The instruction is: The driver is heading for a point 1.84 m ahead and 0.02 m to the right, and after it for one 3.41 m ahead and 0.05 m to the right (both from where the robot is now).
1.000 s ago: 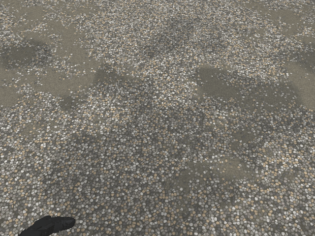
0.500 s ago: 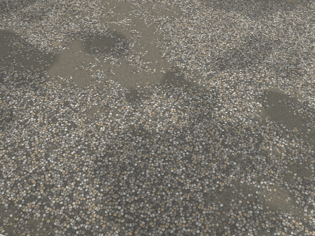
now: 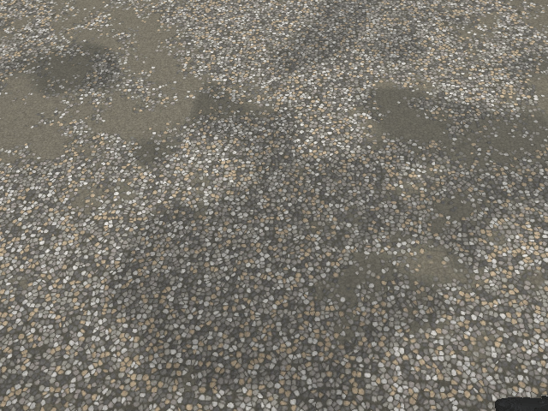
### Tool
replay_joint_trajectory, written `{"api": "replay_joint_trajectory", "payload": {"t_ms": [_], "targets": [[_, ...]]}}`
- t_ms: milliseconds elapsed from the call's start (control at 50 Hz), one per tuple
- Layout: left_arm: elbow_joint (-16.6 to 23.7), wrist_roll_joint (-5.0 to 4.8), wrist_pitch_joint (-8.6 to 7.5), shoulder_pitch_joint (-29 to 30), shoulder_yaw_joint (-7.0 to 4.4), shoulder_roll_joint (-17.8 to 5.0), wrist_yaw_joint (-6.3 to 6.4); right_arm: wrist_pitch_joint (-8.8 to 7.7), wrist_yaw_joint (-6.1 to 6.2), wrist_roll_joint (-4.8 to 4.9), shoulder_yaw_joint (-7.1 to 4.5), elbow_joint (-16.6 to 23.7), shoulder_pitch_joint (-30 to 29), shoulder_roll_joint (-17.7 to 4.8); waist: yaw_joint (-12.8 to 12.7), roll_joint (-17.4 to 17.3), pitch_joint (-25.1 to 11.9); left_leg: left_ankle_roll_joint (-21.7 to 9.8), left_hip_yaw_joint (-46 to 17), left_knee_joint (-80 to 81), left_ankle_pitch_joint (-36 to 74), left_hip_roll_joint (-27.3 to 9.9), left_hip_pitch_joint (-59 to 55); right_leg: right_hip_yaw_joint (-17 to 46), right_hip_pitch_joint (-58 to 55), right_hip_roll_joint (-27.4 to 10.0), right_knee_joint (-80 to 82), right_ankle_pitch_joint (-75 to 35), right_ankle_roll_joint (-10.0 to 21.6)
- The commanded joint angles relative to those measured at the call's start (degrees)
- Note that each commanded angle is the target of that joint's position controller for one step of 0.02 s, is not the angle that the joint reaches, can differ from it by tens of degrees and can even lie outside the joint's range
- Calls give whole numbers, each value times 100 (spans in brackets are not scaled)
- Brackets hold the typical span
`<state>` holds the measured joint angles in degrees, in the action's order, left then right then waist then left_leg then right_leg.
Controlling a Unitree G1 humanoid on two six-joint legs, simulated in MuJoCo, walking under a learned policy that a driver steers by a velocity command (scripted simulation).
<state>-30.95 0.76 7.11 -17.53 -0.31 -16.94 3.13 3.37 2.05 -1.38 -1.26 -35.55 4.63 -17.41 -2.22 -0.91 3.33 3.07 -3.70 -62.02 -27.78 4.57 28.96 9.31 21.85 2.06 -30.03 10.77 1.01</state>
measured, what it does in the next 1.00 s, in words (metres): steps on the spot: left foot, then right foot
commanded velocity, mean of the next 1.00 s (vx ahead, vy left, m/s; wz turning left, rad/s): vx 0.00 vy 0.00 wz -0.19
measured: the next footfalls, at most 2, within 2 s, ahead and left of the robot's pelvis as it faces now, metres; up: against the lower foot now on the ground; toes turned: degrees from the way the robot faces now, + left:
left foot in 0.14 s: +0.06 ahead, +0.14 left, +0.00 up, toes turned -11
right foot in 0.56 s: -0.02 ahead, -0.12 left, +0.00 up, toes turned -13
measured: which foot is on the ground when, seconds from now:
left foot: up 0.00-0.12, down 0.14-1.00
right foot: down 0.00-0.14, up 0.16-0.54, down 0.56-1.00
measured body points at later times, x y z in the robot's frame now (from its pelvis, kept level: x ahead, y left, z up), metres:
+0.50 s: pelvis -0.02 +0.04 +0.00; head +0.01 +0.05 +0.45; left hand +0.19 +0.26 -0.10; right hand +0.02 -0.23 -0.11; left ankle +0.02 +0.14 -0.74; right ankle -0.07 -0.11 -0.71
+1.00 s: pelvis -0.02 +0.01 +0.00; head +0.01 +0.03 +0.45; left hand +0.19 +0.23 -0.11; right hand +0.06 -0.28 -0.10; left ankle +0.02 +0.14 -0.74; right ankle -0.06 -0.11 -0.74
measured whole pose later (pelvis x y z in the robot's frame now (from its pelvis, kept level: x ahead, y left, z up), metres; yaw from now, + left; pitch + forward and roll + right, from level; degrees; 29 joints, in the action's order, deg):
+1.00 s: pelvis -0.02 +0.01 +0.00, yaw -8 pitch +1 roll -2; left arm -35.7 0.8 4.9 -8.6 -0.2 -14.4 2.4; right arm 5.5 2.0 -0.1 -0.9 -36.2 14.1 -16.6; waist 1.5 -0.5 1.5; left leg 1.1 -4.8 -34.2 -16.3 -2.3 18.6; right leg -4.8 11.0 0.0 -27.4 16.9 -0.4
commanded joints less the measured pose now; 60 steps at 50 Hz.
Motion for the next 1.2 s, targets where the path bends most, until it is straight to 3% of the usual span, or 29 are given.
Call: {"api": "replay_joint_trajectory", "payload": {"t_ms": [20,60,100,140,160,180,200,220,260,300,380,480,540,560,580,600,620,680,760,780,820,960,1040,1080,1100,1120,1140,1160,1200], "targets": [[351,12,70,30,-354,-972,96,-140,-13,-5,76,488,-187,-10,38,761,-1035,-76,-148,1589,246,-134,-40,1466,-1369,-1076,808,-1157,1127],[345,-10,138,-2,-402,-1075,77,-192,-64,34,91,408,-14,-23,-73,1011,-1055,-198,-15,2598,550,-19,-578,1693,-1269,-1049,910,-717,1076],[390,-91,171,247,-386,-1091,39,-231,-114,8,79,306,293,-51,62,1173,-1049,-362,139,3318,1316,17,-1303,1910,-827,-1007,1036,35,990],[450,-204,78,518,-270,-854,1,-231,-194,-128,-19,179,866,-261,350,903,-1192,-678,35,3692,1911,-558,-2899,1624,437,-669,616,1332,546],[514,-200,-7,633,-160,-519,-49,-137,-179,-256,-51,233,1161,-476,460,-116,-1115,-1210,-1080,3990,2570,-1729,-3492,1000,1419,-30,-976,2310,116],[627,-244,-130,581,-259,-682,-106,-59,-188,-297,-229,202,901,-1066,232,-1463,-656,-1964,-2334,4656,2447,-2678,-2254,239,1804,435,-2449,2741,-201],[378,-258,-247,559,-457,-1218,-42,-103,-159,-219,-228,320,605,-924,222,-885,-283,-2120,-2274,4937,2287,-2672,-1551,403,1761,256,-3652,2356,-433],[224,-315,-246,374,-555,-1361,-1,-129,-124,-171,-150,397,191,-727,-61,-684,-118,-1969,-1711,4976,2237,-2355,-1222,326,1665,265,-4321,2017,-508],[1,-292,-109,-63,-515,-1073,159,-98,-55,-3,-62,380,-109,-431,-283,-441,-224,-1679,-998,4836,2009,-1912,-1323,219,1536,80,-4842,1467,-594],[42,-313,-40,-60,-424,-819,195,-14,3,16,-30,306,110,-341,-181,-214,-343,-1681,-578,4705,2352,-1785,-1529,57,1362,60,-4890,1121,-623],[342,-338,-55,525,-206,-486,86,141,32,14,-41,89,716,-305,265,-520,-447,-1719,-558,4601,1830,-1822,-2444,-7,1433,-150,-3414,1164,-686],[276,-251,-269,609,-40,-241,-150,161,-85,169,-166,-131,946,-522,490,-796,-285,-1729,-688,4597,1084,-1782,-2141,-691,429,-414,-732,1790,-382],[138,-31,-314,234,-2,-198,-145,161,-77,239,-140,-291,981,-538,255,-685,-584,-1384,-530,4368,2068,-1678,-1769,-869,-913,-266,1017,-47,-77],[190,68,-282,106,12,-279,-154,88,-96,201,-112,-328,959,-499,196,-557,-811,-1095,-400,4193,2002,-1517,-1605,-520,-1423,-503,974,-489,0],[243,58,-276,244,-62,-657,-197,-9,-126,160,-52,-239,926,-288,382,175,-870,-738,115,3959,1318,-983,-1499,-66,-1263,-832,737,-556,195],[224,34,-275,448,-90,-675,-243,-104,-154,137,38,-178,782,-63,371,911,-716,-476,473,3712,1020,-726,-1674,298,-728,-960,1115,389,361],[296,67,-274,685,9,-385,-266,-160,-170,107,48,-157,706,-67,376,987,-564,-374,432,3625,1203,-734,-1771,435,-531,-989,1399,915,370],[116,63,-349,648,119,-27,-320,-172,-225,97,71,-359,1045,-98,367,675,-396,-465,198,3949,1688,-935,-1774,106,-782,-717,1415,749,61],[18,2,-417,568,1,-292,-253,-180,-194,194,42,-267,1018,-335,254,446,-344,-538,34,3928,1911,-890,-1377,-234,-1362,-617,1105,-437,27],[69,66,-375,703,-2,-330,-187,-159,-123,169,32,-205,920,-398,236,411,-475,-526,-10,3890,2009,-894,-1349,-248,-1530,-637,1088,-839,34],[70,39,-314,765,-21,-313,-110,-110,-42,171,22,-102,935,-372,239,382,-558,-495,-8,3654,2064,-835,-1176,-347,-1723,-673,984,-1231,93],[-112,-1,-275,940,-184,-401,-53,181,12,124,-97,276,1183,-411,383,317,-621,-603,-51,2859,2276,-680,-843,-752,-1607,-920,595,-1852,348],[-169,13,-347,1011,-203,-326,-13,340,31,124,-191,550,1222,-644,380,-379,-701,-985,-835,3189,2841,-901,-919,-1324,-1229,-592,-159,-920,85],[-59,-7,-404,1311,-163,-243,2,439,52,50,-270,701,1397,-967,579,-1131,-685,-1629,-2090,3931,3242,-1424,-1441,-1505,-296,-4,-1180,598,-238],[67,-50,-450,1537,-146,-244,-10,462,64,-32,-304,690,1643,-1071,774,-1445,-750,-2041,-2825,4293,3307,-1816,-2157,-1129,731,201,-2075,2180,-352],[111,-113,-534,1568,-159,-316,-70,418,82,-101,-324,710,1762,-1128,803,-1284,-995,-2265,-3191,4409,2885,-2037,-2511,-432,1225,168,-3092,2575,-383],[-61,-116,-474,1374,-192,-501,-126,279,-67,63,-398,650,1089,-939,535,-1154,-955,-1901,-2380,4083,3154,-1678,-2583,-484,1486,-114,-2327,2145,-402],[-74,-101,-494,1365,-184,-503,-137,243,-136,98,-351,674,793,-754,461,-920,-988,-1573,-2023,4036,2695,-1325,-2370,-605,1053,-167,-1581,1770,-430],[-91,-44,-494,1222,-133,-283,-179,239,-251,59,-355,636,561,-629,451,-953,-1021,-1270,-1808,3944,2092,-930,-1790,-1109,176,117,-885,1308,-373]]}}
